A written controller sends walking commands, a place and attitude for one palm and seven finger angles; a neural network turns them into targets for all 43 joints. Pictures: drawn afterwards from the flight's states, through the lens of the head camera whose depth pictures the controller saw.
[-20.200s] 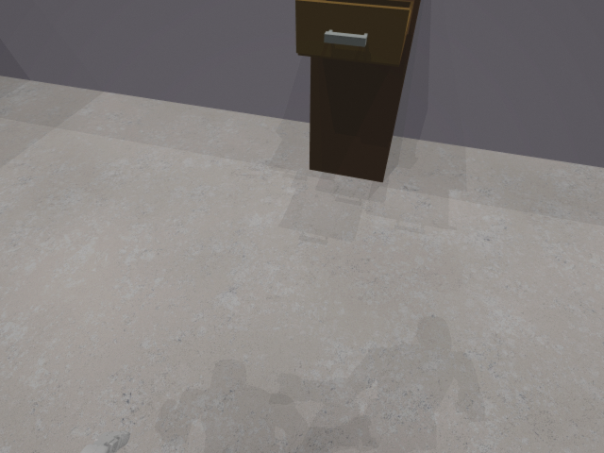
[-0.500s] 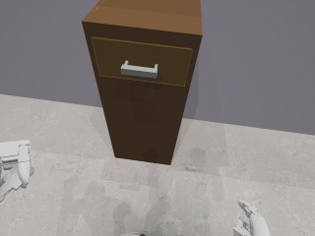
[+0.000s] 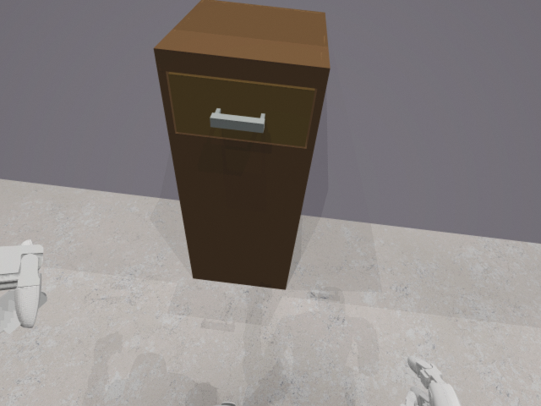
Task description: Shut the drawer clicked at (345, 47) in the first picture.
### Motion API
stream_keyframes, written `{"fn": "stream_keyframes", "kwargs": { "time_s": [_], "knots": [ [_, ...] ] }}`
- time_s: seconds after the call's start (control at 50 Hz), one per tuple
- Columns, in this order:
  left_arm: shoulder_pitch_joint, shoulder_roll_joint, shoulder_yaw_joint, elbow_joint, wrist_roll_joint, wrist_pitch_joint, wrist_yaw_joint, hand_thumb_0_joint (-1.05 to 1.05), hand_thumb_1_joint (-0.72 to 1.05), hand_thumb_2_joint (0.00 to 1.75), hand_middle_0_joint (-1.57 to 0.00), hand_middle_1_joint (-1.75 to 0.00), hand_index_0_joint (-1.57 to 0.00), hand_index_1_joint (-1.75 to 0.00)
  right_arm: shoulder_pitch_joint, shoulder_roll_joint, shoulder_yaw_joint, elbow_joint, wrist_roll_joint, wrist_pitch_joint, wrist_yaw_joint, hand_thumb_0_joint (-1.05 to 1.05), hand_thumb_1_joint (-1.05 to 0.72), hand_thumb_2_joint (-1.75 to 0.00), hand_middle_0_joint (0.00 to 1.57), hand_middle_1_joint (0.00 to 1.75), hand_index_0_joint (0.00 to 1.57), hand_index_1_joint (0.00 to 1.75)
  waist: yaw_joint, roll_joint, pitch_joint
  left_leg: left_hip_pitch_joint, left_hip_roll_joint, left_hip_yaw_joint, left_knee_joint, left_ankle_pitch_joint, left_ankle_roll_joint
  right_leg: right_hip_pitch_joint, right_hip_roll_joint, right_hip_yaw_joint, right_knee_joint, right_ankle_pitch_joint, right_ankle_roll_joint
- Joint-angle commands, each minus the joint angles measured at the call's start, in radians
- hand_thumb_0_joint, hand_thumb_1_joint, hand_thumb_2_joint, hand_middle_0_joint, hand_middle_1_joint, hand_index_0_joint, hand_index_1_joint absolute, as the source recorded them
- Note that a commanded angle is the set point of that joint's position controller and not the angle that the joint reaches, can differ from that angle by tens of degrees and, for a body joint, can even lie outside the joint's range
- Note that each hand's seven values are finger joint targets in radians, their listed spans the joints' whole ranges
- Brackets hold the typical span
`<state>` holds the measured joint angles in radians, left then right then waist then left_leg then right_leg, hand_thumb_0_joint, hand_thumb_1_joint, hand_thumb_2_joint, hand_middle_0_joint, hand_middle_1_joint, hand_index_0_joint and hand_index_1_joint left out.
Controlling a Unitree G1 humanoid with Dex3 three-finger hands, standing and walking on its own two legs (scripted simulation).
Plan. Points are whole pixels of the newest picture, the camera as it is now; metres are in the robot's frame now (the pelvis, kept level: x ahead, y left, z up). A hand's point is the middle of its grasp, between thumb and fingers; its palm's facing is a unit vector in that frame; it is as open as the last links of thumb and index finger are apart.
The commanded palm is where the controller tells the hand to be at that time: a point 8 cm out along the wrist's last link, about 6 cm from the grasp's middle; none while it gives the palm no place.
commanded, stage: stop stepping back and stand still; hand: left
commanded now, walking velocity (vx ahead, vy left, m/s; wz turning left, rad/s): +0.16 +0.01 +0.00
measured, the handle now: (239, 118) +0.74 +0.11 +0.06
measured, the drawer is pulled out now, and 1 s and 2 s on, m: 0.00 0.00 0.00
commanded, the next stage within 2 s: let the arm hang, fingers relaxed in 1.36 s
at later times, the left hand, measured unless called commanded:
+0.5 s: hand out of the picture +0.13 +0.34 +0.17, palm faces +0.48 -0.80 -0.36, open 3.2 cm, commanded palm +0.07 +0.35 +0.19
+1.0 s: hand out of the picture +0.14 +0.28 +0.17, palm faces +0.29 -0.81 -0.51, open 3.2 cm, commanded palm +0.08 +0.33 +0.19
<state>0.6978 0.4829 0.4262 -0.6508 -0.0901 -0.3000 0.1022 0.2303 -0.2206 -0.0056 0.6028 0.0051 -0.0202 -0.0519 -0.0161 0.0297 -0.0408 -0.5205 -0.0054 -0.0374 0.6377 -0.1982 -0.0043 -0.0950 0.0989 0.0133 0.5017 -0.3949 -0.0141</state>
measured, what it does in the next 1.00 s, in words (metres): steps on the spot: right foot, then left foot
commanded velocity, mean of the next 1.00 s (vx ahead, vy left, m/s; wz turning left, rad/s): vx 0.07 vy -0.08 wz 0.00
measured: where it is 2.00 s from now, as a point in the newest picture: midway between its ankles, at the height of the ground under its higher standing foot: outside the picture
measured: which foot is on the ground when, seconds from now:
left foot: down 0.00-0.26, up 0.28-0.44, down 0.46-1.00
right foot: down 0.00-0.10, up 0.12-0.26, down 0.28-0.46, up 0.48-0.90, down 0.92-1.00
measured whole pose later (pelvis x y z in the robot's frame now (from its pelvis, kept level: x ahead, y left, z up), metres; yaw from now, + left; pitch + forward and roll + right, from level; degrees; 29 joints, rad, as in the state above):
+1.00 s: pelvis -0.06 +0.05 +0.02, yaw -1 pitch +1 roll +0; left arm 0.66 0.38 0.36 -0.57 -0.05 -0.19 0.14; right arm 0.19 -0.21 0.00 0.61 0.01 -0.09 -0.04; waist -0.02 0.04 0.05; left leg -0.24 -0.01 0.01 0.49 -0.27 0.02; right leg -0.20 0.05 -0.07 0.43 -0.26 -0.06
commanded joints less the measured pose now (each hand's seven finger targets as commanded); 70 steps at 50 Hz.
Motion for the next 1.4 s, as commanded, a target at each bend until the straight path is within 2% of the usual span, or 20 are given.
{"fn": "stream_keyframes", "kwargs": {
  "time_s": [0.0,0.1,0.18,0.22,0.26,0.3,0.34,0.4,0.44,0.46,0.48,0.5,0.54,0.6,0.82,0.88,0.98,1.04,1.12,1.38],
  "knots": [
    [-0.176,0.083,0.023,-0.014,0.016,0.017,0.04,0.0,0.9,0.9,-1.4,-1.6,-1.4,-1.6,-0.133,-0.114,-0.033,-0.141,-0.007,-0.055,-0.038,0.0,-0.9,-0.9,0.2,0.3,0.2,0.3,-0.034,-0.003,0.22,0.368,0.05,-0.082,-0.056,-0.075,0.003,-0.612,-0.181,0.064,-0.247,-0.156,-0.047],
    [-0.25,0.111,0.072,-0.096,0.045,-0.007,0.04,0.0,0.9,0.9,-1.4,-1.6,-1.4,-1.6,-0.126,-0.154,-0.037,-0.175,-0.02,-0.106,-0.045,0.0,-0.9,-0.9,0.2,0.3,0.2,0.3,0.02,0.241,0.102,-0.085,0.226,-0.42,-0.703,-0.738,0.022,0.003,0.081,-0.03,0.226,-0.123,-0.003],
    [-0.065,0.14,0.092,-0.304,0.021,0.001,0.026,0.0,0.9,0.9,-1.4,-1.6,-1.4,-1.6,-0.086,-0.101,-0.049,-0.209,-0.019,-0.136,0.006,0.0,-0.9,-0.9,0.2,0.3,0.2,0.3,0.062,0.175,-0.224,0.223,0.123,-0.129,-0.523,-0.334,-0.055,0.072,0.058,-0.065,0.063,-0.155,-0.026],
    [0.062,0.14,0.082,-0.364,0.031,0.023,0.018,0.0,0.9,0.9,-1.4,-1.6,-1.4,-1.6,-0.063,-0.084,-0.056,-0.199,-0.004,-0.114,0.022,0.0,-0.9,-0.9,0.2,0.3,0.2,0.3,0.046,0.025,-0.286,0.357,-0.028,0.105,-0.084,-0.113,-0.049,-0.05,-0.1,0.028,-0.195,-0.13,-0.038],
    [0.021,0.142,0.107,-0.395,0.03,0.055,0.026,0.0,0.9,0.9,-1.4,-1.6,-1.4,-1.6,-0.087,-0.102,-0.068,-0.17,0.0,-0.071,0.023,0.0,-0.9,-0.9,0.2,0.3,0.2,0.3,0.003,-0.167,-0.111,0.277,-0.07,0.056,0.432,-0.086,-0.028,-0.431,-0.355,0.235,-0.327,-0.104,-0.162],
    [-0.053,0.102,0.122,-0.204,0.006,0.087,0.036,0.0,0.9,0.9,-1.4,-1.6,-1.4,-1.6,-0.087,-0.084,-0.067,-0.141,0.004,-0.039,0.015,0.0,-0.9,-0.9,0.2,0.3,0.2,0.3,-0.029,-0.201,-0.022,0.083,-0.004,-0.066,0.609,-0.152,-0.025,-0.479,-0.435,0.274,-0.333,-0.332,-0.231],
    [-0.119,0.067,0.084,-0.067,0.028,0.1,0.051,0.0,0.9,0.9,-1.4,-1.6,-1.4,-1.6,-0.124,-0.088,-0.06,-0.163,0.007,-0.042,-0.013,0.0,-0.9,-0.9,0.2,0.3,0.2,0.3,-0.031,-0.174,0.161,0.154,0.081,-0.071,0.369,-0.197,0.006,-0.573,-0.363,0.23,-0.321,-0.389,-0.169],
    [-0.212,0.076,0.069,0.005,0.04,0.085,0.07,0.0,0.9,0.9,-1.4,-1.6,-1.4,-1.6,-0.101,-0.111,-0.028,-0.123,0.012,-0.084,-0.047,0.0,-0.9,-0.9,0.2,0.3,0.2,0.3,-0.024,0.043,0.188,0.266,0.042,0.02,-0.23,-0.221,0.039,-0.396,-0.2,0.057,-0.011,-0.206,-0.091],
    [-0.339,0.049,0.018,-0.116,0.054,0.03,0.075,0.0,0.9,0.9,-1.4,-1.6,-1.4,-1.6,-0.038,-0.115,-0.025,-0.141,-0.001,-0.125,-0.041,0.0,-0.9,-0.9,0.2,0.3,0.2,0.3,-0.029,0.376,0.144,0.425,0.304,-0.496,-0.419,-0.121,0.134,-0.559,-0.053,-0.058,0.398,-0.185,-0.006],
    [-0.352,0.081,0.033,-0.164,0.07,0.008,0.072,0.0,0.9,0.9,-1.4,-1.6,-1.4,-1.6,-0.042,-0.098,-0.023,-0.146,-0.013,-0.145,-0.033,0.0,-0.9,-0.9,0.2,0.3,0.2,0.3,-0.021,0.256,0.115,0.442,0.357,-0.561,-0.41,-0.002,0.206,-0.586,-0.057,0.017,0.516,-0.153,0.001],
    [-0.308,0.129,0.06,-0.194,0.049,0.005,0.055,0.0,0.9,0.9,-1.4,-1.6,-1.4,-1.6,-0.056,-0.077,-0.014,-0.128,-0.031,-0.172,-0.025,0.0,-0.9,-0.9,0.2,0.3,0.2,0.3,-0.015,0.164,0.053,0.455,0.366,-0.607,-0.416,0.05,0.171,-0.584,-0.083,0.055,0.582,-0.124,0.0],
    [-0.272,0.097,0.021,-0.266,0.049,0.012,0.046,0.0,0.9,0.9,-1.4,-1.6,-1.4,-1.6,-0.054,-0.077,-0.02,-0.135,-0.03,-0.178,-0.008,0.0,-0.9,-0.9,0.2,0.3,0.2,0.3,-0.004,0.04,0.018,0.46,0.345,-0.566,-0.393,0.165,0.145,-0.545,-0.097,0.072,0.572,-0.077,0.001],
    [-0.122,0.045,-0.006,-0.331,0.049,0.031,0.039,0.0,0.9,0.9,-1.4,-1.6,-1.4,-1.6,-0.063,-0.094,-0.036,-0.145,-0.013,-0.18,0.027,0.0,-0.9,-0.9,0.2,0.3,0.2,0.3,0.015,-0.008,-0.04,0.484,0.287,-0.313,-0.324,0.389,0.114,-0.472,-0.109,0.032,0.473,0.033,0.017],
    [0.047,0.072,0.05,-0.352,0.047,0.046,0.045,0.0,0.9,0.9,-1.4,-1.6,-1.4,-1.6,-0.071,-0.096,-0.043,-0.156,-0.012,-0.175,0.044,0.0,-0.9,-0.9,0.2,0.3,0.2,0.3,0.018,0.215,-0.084,0.403,0.189,-0.106,-0.322,0.429,0.019,-0.34,-0.08,-0.059,0.358,0.151,0.019],
    [0.015,0.074,0.083,-0.114,0.027,0.054,0.061,0.0,0.9,0.9,-1.4,-1.6,-1.4,-1.6,-0.054,-0.1,-0.045,-0.134,-0.007,-0.137,-0.013,0.0,-0.9,-0.9,0.2,0.3,0.2,0.3,-0.005,0.115,-0.045,0.444,0.206,-0.098,-0.294,0.42,0.042,-0.159,-0.069,-0.092,-0.06,0.098,0.017],
    [0.001,0.077,0.058,-0.146,0.046,0.039,0.059,0.0,0.9,0.9,-1.4,-1.6,-1.4,-1.6,-0.075,-0.1,-0.04,-0.138,0.0,-0.13,-0.006,0.0,-0.9,-0.9,0.2,0.3,0.2,0.3,-0.012,0.029,-0.1,0.309,0.132,-0.049,-0.203,0.332,0.033,0.093,-0.141,-0.018,-0.147,0.465,-0.007],
    [0.009,0.103,0.1,-0.156,0.017,0.028,0.068,0.0,0.9,0.9,-1.4,-1.6,-1.4,-1.6,-0.101,-0.104,-0.053,-0.158,0.023,-0.108,-0.002,0.0,-0.9,-0.9,0.2,0.3,0.2,0.3,0.002,-0.173,-0.144,0.228,0.029,0.018,-0.051,0.1,0.014,0.142,-0.29,0.121,-0.071,0.861,-0.06],
    [0.026,0.097,0.125,-0.111,0.025,0.018,0.073,0.0,0.9,0.9,-1.4,-1.6,-1.4,-1.6,-0.127,-0.076,-0.039,-0.171,0.022,-0.082,-0.013,0.0,-0.9,-0.9,0.2,0.3,0.2,0.3,0.009,-0.104,-0.063,0.169,0.023,0.021,-0.07,-0.101,0.019,0.097,-0.312,0.145,-0.108,0.73,-0.058],
    [-0.011,0.054,0.084,-0.05,0.028,0.019,0.074,0.0,0.9,0.9,-1.4,-1.6,-1.4,-1.6,-0.132,-0.091,-0.041,-0.161,0.019,-0.071,-0.024,0.0,-0.9,-0.9,0.2,0.3,0.2,0.3,0.006,-0.028,0.024,0.295,0.045,0.008,-0.175,0.082,0.031,-0.068,-0.234,0.112,-0.166,0.379,0.0],
    [-0.08,0.079,0.059,-0.112,0.043,0.02,0.069,0.0,0.9,0.9,-1.4,-1.6,-1.4,-1.6,-0.128,-0.107,-0.045,-0.171,0.006,-0.088,-0.022,0.0,-0.9,-0.9,0.2,0.3,0.2,0.3,0.019,-0.008,-0.009,0.339,0.049,-0.015,-0.208,0.121,0.046,-0.032,-0.191,0.083,-0.206,0.318,0.032]
  ]
}}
